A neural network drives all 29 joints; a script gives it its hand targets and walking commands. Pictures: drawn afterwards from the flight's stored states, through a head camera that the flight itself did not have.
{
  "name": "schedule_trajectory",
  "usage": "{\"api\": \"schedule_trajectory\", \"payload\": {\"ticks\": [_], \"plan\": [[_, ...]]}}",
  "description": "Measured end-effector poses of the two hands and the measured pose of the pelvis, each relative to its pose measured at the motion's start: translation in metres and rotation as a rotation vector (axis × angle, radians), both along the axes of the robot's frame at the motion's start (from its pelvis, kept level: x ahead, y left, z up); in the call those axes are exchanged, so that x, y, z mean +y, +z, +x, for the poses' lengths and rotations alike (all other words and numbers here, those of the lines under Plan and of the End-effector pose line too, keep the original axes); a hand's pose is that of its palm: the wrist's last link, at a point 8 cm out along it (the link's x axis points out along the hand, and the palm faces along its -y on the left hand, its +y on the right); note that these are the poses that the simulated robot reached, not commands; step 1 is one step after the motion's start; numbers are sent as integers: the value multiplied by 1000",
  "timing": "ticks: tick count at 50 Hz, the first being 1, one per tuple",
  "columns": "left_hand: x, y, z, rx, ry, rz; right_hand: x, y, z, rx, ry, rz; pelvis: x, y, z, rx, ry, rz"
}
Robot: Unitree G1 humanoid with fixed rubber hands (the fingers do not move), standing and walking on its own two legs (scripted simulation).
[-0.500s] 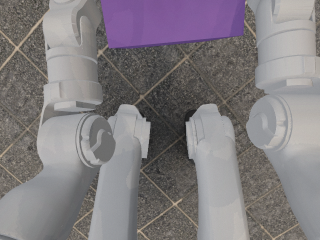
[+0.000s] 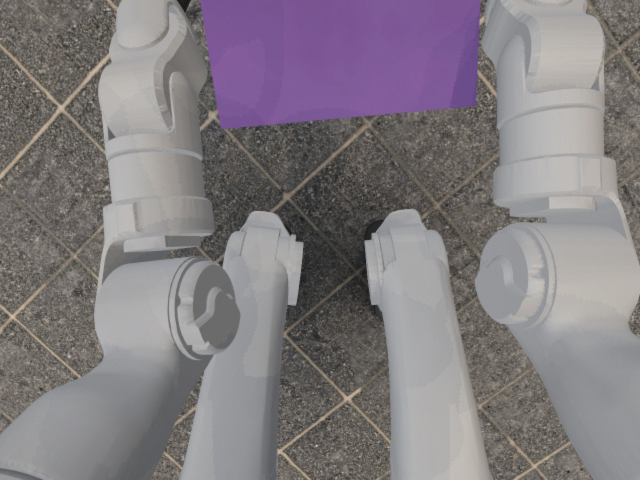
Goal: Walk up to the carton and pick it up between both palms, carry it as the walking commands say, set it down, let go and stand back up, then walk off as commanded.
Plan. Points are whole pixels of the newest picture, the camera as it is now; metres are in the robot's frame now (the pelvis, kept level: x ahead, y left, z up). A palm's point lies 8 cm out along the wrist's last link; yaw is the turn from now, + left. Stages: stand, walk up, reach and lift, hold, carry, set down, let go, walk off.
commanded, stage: reach and lift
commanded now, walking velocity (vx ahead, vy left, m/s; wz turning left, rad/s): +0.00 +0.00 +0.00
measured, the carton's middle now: (330, 6) +0.55 +0.00 -0.19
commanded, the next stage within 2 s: none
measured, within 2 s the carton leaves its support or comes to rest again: neither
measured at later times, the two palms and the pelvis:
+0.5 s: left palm out of the picture +0.51 +0.15 -0.05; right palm out of the picture +0.53 -0.14 -0.05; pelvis -0.01 +0.00 +0.05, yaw +0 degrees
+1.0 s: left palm out of the picture +0.49 +0.15 +0.02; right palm out of the picture +0.51 -0.14 +0.02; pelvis +0.00 +0.00 +0.10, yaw -1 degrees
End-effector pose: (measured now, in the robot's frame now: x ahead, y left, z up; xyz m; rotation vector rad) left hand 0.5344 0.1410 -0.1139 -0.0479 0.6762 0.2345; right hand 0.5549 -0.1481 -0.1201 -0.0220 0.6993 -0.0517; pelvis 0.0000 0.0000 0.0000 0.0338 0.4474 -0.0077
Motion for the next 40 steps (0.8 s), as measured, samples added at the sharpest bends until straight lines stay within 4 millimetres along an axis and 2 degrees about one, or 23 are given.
{"api": "schedule_trajectory", "payload": {"ticks": [8,19,26,40], "plan": [[-3,21,-8,-1,3,-6,-3,22,-8,1,-15,17,-2,15,-4,-25,-9,5],[7,58,-15,-21,18,-6,8,59,-11,-18,-6,18,-6,36,-7,-65,-5,7],[4,70,-23,-9,5,-13,4,73,-23,-5,-22,15,-4,53,-5,-78,-7,-3],[9,113,-32,-28,7,-9,9,113,-33,-23,-22,24,1,80,-2,-131,-12,-10]]}}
